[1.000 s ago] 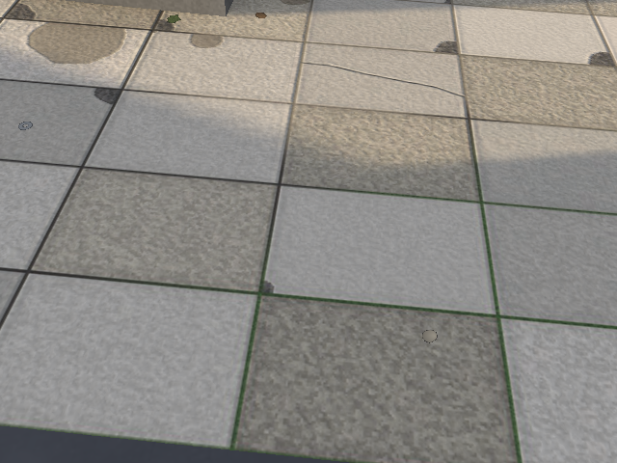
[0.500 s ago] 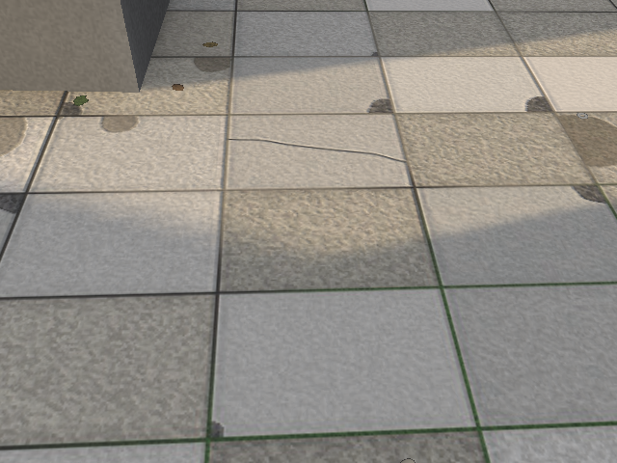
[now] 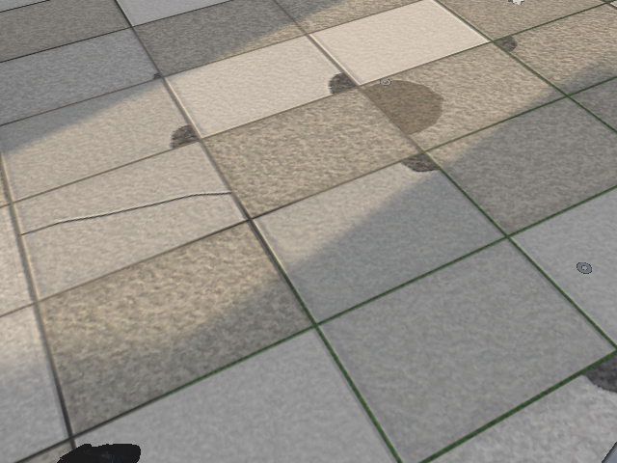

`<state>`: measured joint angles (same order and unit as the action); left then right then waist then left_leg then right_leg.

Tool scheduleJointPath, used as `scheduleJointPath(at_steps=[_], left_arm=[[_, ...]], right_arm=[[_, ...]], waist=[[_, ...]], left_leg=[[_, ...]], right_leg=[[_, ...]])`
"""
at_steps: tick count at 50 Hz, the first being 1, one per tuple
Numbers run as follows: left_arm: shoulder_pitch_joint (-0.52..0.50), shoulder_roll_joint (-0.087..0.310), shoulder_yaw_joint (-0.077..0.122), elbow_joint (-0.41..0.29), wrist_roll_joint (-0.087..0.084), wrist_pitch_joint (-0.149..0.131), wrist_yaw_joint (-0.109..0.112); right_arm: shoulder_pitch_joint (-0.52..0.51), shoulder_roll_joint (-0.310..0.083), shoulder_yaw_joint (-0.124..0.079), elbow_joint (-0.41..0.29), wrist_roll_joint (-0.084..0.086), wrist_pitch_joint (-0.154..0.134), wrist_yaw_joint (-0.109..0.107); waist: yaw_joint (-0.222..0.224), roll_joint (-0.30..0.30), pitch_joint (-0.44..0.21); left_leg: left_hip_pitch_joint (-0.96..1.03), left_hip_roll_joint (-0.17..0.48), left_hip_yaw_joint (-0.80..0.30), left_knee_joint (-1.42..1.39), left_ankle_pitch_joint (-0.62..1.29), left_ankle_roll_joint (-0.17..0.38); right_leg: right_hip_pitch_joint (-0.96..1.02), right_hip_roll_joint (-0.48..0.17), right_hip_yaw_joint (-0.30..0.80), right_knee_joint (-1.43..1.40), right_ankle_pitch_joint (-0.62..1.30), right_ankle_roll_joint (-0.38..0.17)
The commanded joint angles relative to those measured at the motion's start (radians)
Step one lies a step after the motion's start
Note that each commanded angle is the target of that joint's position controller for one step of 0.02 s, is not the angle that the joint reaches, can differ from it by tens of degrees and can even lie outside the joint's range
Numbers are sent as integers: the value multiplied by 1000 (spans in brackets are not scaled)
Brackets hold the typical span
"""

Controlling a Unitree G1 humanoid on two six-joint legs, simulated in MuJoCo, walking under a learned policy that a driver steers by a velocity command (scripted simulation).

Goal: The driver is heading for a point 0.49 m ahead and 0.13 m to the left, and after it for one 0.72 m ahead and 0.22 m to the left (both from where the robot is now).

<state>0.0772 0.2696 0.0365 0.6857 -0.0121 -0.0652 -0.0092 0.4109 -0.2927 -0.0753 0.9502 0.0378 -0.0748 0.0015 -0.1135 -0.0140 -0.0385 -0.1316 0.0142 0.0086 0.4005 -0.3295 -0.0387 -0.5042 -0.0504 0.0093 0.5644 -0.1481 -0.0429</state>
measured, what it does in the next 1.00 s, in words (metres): walks ahead, turning left: right foot, then left foot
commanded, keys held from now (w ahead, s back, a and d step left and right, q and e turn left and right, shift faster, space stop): w+q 0.34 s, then q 0.46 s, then no key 0.20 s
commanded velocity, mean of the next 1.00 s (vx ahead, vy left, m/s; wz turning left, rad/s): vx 0.28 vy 0.00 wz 0.42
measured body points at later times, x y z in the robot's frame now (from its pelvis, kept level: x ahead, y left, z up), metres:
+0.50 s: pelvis +0.25 +0.04 -0.02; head +0.28 +0.05 +0.43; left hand +0.20 +0.33 -0.14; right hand +0.52 -0.14 -0.10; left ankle +0.36 +0.16 -0.73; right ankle +0.11 -0.12 -0.73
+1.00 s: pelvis +0.36 +0.06 -0.01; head +0.38 +0.07 +0.44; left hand +0.37 +0.37 -0.10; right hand +0.64 -0.10 -0.10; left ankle +0.36 +0.16 -0.73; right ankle +0.46 -0.05 -0.74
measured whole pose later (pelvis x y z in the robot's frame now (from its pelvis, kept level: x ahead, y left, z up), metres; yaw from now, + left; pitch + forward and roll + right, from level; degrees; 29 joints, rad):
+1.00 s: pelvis +0.36 +0.06 -0.01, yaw +29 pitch +3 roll +0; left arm 0.16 0.26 0.05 0.70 0.01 -0.02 0.03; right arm 0.14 -0.28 -0.07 0.65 0.00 0.04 -0.02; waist -0.01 0.01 -0.01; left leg -0.41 -0.16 -0.17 0.58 -0.20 0.05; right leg -0.38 -0.01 0.07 0.58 -0.24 0.04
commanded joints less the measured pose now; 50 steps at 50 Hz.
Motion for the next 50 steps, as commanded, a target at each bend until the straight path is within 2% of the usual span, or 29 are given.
scheduleJointPath(at_steps=[1,2,3,4,6,8,9,12,16,17,20,22,23,24,25,26,27,28,29,30,31,32,34,37,41,43,46,49,50], left_arm=[[268,163,67,-5,9,-4,24],[373,271,91,-4,25,3,33],[437,236,84,17,22,0,29],[386,178,64,10,14,-7,24],[244,106,41,-8,15,-15,16],[171,70,35,-7,23,-27,8],[167,69,39,2,24,-35,6],[182,80,51,32,29,-43,17],[197,110,65,60,21,-41,31],[212,117,69,71,16,-40,34],[216,145,81,90,2,-23,43],[209,173,91,90,-9,-6,52],[198,189,96,86,-15,3,58],[183,192,96,80,-19,13,61],[215,173,88,75,-9,11,61],[301,40,50,38,58,0,51],[368,62,32,24,31,-21,36],[255,134,49,13,-5,-29,30],[183,132,45,-11,-11,-25,36],[160,128,46,0,8,-13,53],[161,144,53,-6,20,4,64],[169,151,59,-14,22,20,66],[183,119,54,-18,27,35,71],[151,92,45,-30,35,42,78],[84,87,42,-49,25,56,72],[62,85,40,-56,21,53,65],[47,86,39,-65,17,39,52],[95,69,40,-56,19,22,31],[103,115,48,-64,37,18,29]], right_arm=[[-104,-80,5,-83,-17,-19,7],[-62,7,33,-120,-33,-38,8],[-67,-56,18,-120,-15,-52,3],[-98,-112,1,-127,1,-53,3],[-147,-90,0,-127,-7,-38,-3],[-140,-59,-2,-128,-10,-9,-4],[-145,-37,2,-134,-9,3,-2],[-193,-16,2,-162,-15,16,3],[-324,14,17,-210,-20,17,30],[-358,15,20,-224,-20,18,37],[-419,-3,15,-270,-28,20,55],[-391,-39,-1,-286,-32,20,67],[-325,-64,-15,-275,-32,20,69],[-201,-104,-38,-244,-31,19,66],[-99,-173,-66,-222,-35,23,47],[-92,-285,-82,-227,-41,32,22],[-93,-287,-70,-284,-48,26,29],[-101,-230,-61,-304,-50,32,30],[-167,-180,-49,-308,-33,32,27],[-227,-143,-39,-317,-21,35,21],[-266,-125,-34,-326,-23,39,14],[-281,-124,-33,-335,-36,43,12],[-293,-135,-38,-339,-47,42,8],[-278,-160,-48,-340,-38,54,-12],[-297,-151,-46,-359,-27,87,-34],[-291,-138,-41,-361,-32,95,-37],[-265,-121,-31,-356,-42,102,-31],[-260,-86,-10,-353,-36,109,-25],[-217,-58,-1,-350,-42,105,-25]], waist=[[221,-8,-92],[232,-249,-201],[256,-267,-242],[238,-186,-149],[179,-108,-42],[121,-105,15],[110,-89,23],[102,-42,39],[133,-41,72],[145,-36,85],[151,-43,108],[126,-76,63],[91,-88,21],[26,-66,-39],[-16,-3,-103],[84,287,-196],[73,265,-460],[19,112,-440],[39,72,-308],[70,4,-203],[104,20,-157],[129,43,-135],[150,63,-120],[142,68,-141],[121,111,-120],[103,142,-100],[82,164,-94],[125,153,-81],[109,84,-85]], left_leg=[[-298,100,-95,225,259,116],[-598,-16,26,602,-55,44],[-717,-20,-77,811,-221,44],[-779,29,-113,891,-157,57],[-741,84,-95,844,-11,57],[-656,108,-109,786,58,50],[-645,107,-110,771,87,45],[-675,97,-124,671,201,33],[-593,87,-59,411,389,44],[-581,84,-42,368,401,51],[-531,60,6,257,364,78],[-450,12,51,232,282,106],[-364,-25,77,213,245,122],[-207,-72,95,141,289,147],[15,-55,25,96,494,183],[331,200,-320,210,1025,298],[516,385,-725,102,930,507],[459,325,-632,48,806,452],[332,274,-517,31,687,401],[175,231,-451,6,630,362],[38,207,-417,-22,609,351],[-58,188,-404,-48,580,341],[-156,162,-363,-58,627,335],[-169,136,-352,-44,598,317],[-191,94,-388,-63,208,262],[-197,93,-401,-62,125,254],[-173,107,-428,-21,179,256],[-183,71,-422,55,249,208],[-235,25,-380,121,150,153]], right_leg=[[529,-69,88,-84,-40,-70],[796,-342,456,-173,-116,-188],[788,-397,671,-254,-224,-256],[721,-365,570,-256,-240,-232],[538,-277,357,-309,-146,-183],[412,-241,226,-374,-11,-156],[392,-237,180,-395,57,-157],[406,-228,51,-413,194,-150],[386,-202,-95,-426,207,-117],[398,-209,-114,-427,198,-112],[454,-219,-170,-345,391,-80],[504,-223,-187,-232,613,-53],[515,-213,-195,-130,717,-35],[493,-176,-214,41,740,-8],[356,-120,-226,283,554,50],[-2,12,-210,661,-405,119],[-165,115,29,924,-610,139],[-198,61,111,941,-510,116],[-243,29,91,871,-408,100],[-227,-8,84,803,-342,104],[-166,-25,92,749,-304,104],[-104,-27,93,713,-289,99],[-56,-12,77,629,-278,101],[-67,12,80,503,-209,120],[-61,30,97,359,-108,128],[-31,28,93,290,-100,127],[47,35,74,186,-149,113],[237,42,45,-112,-10,64],[330,-63,132,-157,100,25]])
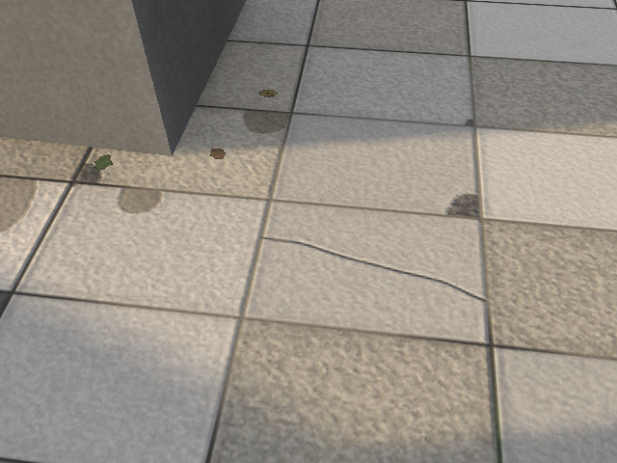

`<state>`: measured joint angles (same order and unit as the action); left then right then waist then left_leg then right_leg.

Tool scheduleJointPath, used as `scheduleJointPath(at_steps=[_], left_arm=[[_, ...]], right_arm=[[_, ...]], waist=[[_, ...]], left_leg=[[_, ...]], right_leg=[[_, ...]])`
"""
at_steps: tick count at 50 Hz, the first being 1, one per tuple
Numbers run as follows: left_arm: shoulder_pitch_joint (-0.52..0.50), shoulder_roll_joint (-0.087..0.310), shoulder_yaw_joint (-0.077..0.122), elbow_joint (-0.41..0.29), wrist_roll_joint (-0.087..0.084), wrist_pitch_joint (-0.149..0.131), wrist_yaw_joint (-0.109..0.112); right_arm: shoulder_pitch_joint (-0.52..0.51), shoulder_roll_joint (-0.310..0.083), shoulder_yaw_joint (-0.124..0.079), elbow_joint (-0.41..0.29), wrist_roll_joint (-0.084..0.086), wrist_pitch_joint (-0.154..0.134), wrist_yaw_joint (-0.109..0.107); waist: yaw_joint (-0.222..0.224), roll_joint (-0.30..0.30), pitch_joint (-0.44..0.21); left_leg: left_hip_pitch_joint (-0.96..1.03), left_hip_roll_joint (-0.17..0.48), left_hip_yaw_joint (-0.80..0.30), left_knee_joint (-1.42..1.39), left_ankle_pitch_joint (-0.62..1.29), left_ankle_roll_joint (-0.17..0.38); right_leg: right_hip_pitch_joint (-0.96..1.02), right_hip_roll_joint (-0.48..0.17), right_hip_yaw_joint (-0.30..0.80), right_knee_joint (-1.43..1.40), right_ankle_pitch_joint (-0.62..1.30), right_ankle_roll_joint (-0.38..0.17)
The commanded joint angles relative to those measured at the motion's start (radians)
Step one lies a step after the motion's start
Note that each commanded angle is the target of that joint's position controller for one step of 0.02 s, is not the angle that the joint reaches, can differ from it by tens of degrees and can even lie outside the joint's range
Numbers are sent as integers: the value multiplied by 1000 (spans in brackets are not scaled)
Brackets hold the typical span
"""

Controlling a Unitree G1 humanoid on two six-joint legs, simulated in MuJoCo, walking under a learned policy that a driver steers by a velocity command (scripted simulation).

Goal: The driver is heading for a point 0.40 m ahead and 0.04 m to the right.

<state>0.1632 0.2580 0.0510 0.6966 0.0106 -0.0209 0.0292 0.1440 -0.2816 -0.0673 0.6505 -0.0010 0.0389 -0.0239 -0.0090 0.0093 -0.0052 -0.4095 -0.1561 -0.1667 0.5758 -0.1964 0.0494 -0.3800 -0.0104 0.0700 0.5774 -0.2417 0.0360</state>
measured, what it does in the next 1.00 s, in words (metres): walks ahead: left foot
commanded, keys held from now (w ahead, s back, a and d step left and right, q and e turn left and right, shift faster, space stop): no key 0.38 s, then w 0.56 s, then no key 0.06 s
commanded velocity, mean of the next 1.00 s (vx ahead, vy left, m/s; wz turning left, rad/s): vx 0.20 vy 0.00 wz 0.06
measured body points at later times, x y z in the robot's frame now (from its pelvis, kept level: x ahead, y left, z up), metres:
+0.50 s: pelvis +0.02 +0.00 +0.00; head +0.01 +0.01 +0.45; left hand +0.14 +0.26 -0.11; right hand +0.15 -0.24 -0.10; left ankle +0.00 +0.13 -0.73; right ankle +0.03 -0.13 -0.72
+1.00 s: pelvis +0.19 +0.02 +0.00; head +0.22 +0.02 +0.45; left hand +0.14 +0.29 -0.12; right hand +0.45 -0.19 -0.06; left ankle +0.34 +0.15 -0.71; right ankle +0.04 -0.12 -0.73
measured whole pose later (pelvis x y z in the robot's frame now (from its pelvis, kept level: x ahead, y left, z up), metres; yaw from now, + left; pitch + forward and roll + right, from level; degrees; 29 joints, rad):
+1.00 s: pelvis +0.19 +0.02 +0.00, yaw +2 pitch +2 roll -1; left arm 0.46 0.26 0.06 0.83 -0.02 -0.06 0.01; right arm 0.01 -0.25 -0.04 0.66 0.02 -0.08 0.05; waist 0.10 0.02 0.02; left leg -0.55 0.03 0.01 0.54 -0.04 0.04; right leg 0.08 -0.01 0.00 0.27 -0.38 0.01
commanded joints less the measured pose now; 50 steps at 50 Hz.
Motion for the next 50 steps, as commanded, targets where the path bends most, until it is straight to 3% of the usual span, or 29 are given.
scheduleJointPath(at_steps=[1,2,3,5,7,10,12,13,14,15,16,19,21,22,24,25,27,29,30,31,32,33,34,36,39,43,47,49,50], left_arm=[[-31,210,51,-85,30,-20,-5],[-15,142,40,-75,41,-16,-5],[-27,119,33,-82,31,-16,-4],[-38,133,38,-83,6,-13,1],[-67,128,36,-81,-1,-4,1],[-48,98,28,-67,-9,15,-9],[11,76,21,-53,-7,8,-17],[21,68,17,-58,6,-2,-24],[62,42,10,-57,15,-10,-28],[10,81,17,-54,20,-12,-27],[-16,83,20,-58,15,-12,-27],[-15,63,18,-57,9,-2,-15],[4,51,17,-44,5,1,-10],[7,54,20,-42,-2,0,-8],[-8,54,24,-53,-19,-17,-9],[-20,55,25,-60,-28,-31,-12],[9,44,26,-52,-34,-58,-26],[118,37,30,-6,-34,-78,-41],[199,67,41,27,-26,-83,-43],[288,147,61,46,-21,-87,-42],[354,225,81,49,-12,-92,-55],[322,169,61,38,-5,-94,-50],[293,136,50,27,-8,-92,-42],[241,128,42,16,-11,-84,-37],[247,95,28,28,-15,-69,-30],[273,144,38,53,-21,-58,-19],[289,174,47,77,-37,-54,-20],[266,183,52,85,-35,-43,-18],[248,191,54,83,-35,-37,-15]], right_arm=[[125,-54,-8,-51,-5,-19,6],[60,-97,-18,-64,-9,-31,8],[9,-134,-31,-74,-8,-35,10],[-7,-116,-36,-61,-5,-20,10],[19,-51,-18,-45,1,-9,16],[34,-4,-5,-23,7,-13,23],[19,-36,-10,-30,-9,-11,26],[14,-85,-17,-47,-16,-10,21],[-2,-105,-24,-22,-17,-9,23],[-13,-54,-16,-39,-14,-13,28],[-11,-33,-7,-31,-21,-20,29],[2,-51,-9,-21,-17,-39,22],[37,-50,-9,-8,-14,-38,14],[57,-79,-18,-6,-8,-34,11],[105,-121,-27,-1,0,-35,8],[120,-131,-29,7,6,-41,6],[106,-115,-24,14,16,-55,4],[31,-82,-14,0,28,-59,9],[-4,-44,-4,-13,25,-64,9],[-35,14,9,-46,25,-78,7],[-67,-36,-4,-88,39,-97,2],[-60,-85,-20,-80,47,-110,4],[-30,-77,-20,-57,46,-119,14],[-21,-51,-18,-34,26,-126,25],[-53,-23,-10,-28,16,-122,43],[-159,12,11,-49,20,-127,59],[-215,-33,5,-74,32,-130,74],[-179,-65,-8,-70,22,-135,75],[-101,-87,-22,-49,11,-137,70]], waist=[[-79,-183,-105],[-31,-265,-107],[-5,-234,-100],[5,-183,-81],[-12,-156,-70],[-14,-193,-91],[4,-163,-97],[25,-78,-101],[79,92,-99],[33,68,-66],[29,53,-44],[27,50,-12],[17,69,-18],[4,100,13],[-21,171,85],[-27,183,118],[-4,197,126],[62,156,100],[92,88,75],[103,-123,53],[125,-336,58],[106,-232,86],[82,-159,89],[60,-91,78],[63,-100,66],[92,-108,75],[88,-123,106],[48,-124,88],[-1,-124,28]], left_leg=[[-54,65,-44,62,-210,2],[-56,67,26,134,-299,-42],[-39,97,35,214,-309,-67],[-65,113,64,302,-323,-102],[-5,138,93,239,-304,-114],[139,123,158,-50,-95,-108],[249,155,111,-153,70,-80],[286,227,40,-132,223,-50],[207,235,25,-107,98,2],[145,223,16,-137,-4,19],[122,222,14,-150,-49,9],[101,210,27,-146,-37,-14],[102,199,24,-175,-266,0],[94,217,-18,-210,-427,28],[95,326,-192,-319,-637,106],[86,370,-264,-342,-653,141],[88,397,-285,-333,-591,160],[4,332,-173,-263,-488,112],[-58,273,-92,-139,-384,70],[-194,144,95,140,-286,-6],[-373,93,134,384,-372,-33],[-477,149,68,539,-390,-20],[-504,185,63,597,-297,-4],[-496,235,83,554,-134,6],[-382,236,145,391,-2,-29],[-233,197,188,103,150,-61],[-163,192,175,-2,174,-32],[-92,169,182,-50,152,0],[25,138,206,-77,169,22]], right_leg=[[251,-255,232,-180,407,-164],[188,-335,339,-227,392,-267],[178,-328,343,-229,364,-283],[195,-280,277,-209,384,-253],[169,-221,187,-183,436,-215],[182,-155,107,-139,423,-185],[145,-128,100,-129,261,-121],[99,-94,66,-87,157,-79],[128,-36,-6,-105,49,-36],[158,-28,-24,-77,34,-7],[160,-28,-26,-76,45,-3],[158,-34,-18,-69,89,-14],[142,5,-61,-38,-72,-17],[88,35,-97,13,-167,-19],[-37,49,-128,129,-208,-30],[-65,33,-110,165,-199,-47],[-54,3,-85,153,-198,-88],[156,12,-91,-24,-151,-128],[271,-23,-17,-82,-115,-139],[370,-161,250,-232,-294,-206],[443,-352,639,-393,-357,-343],[457,-387,673,-392,-346,-367],[470,-349,570,-371,-318,-337],[450,-284,400,-384,-183,-275],[383,-201,192,-426,62,-239],[313,-169,59,-430,174,-224],[319,-231,68,-426,173,-220],[366,-232,50,-338,407,-188],[375,-204,17,-228,609,-161]])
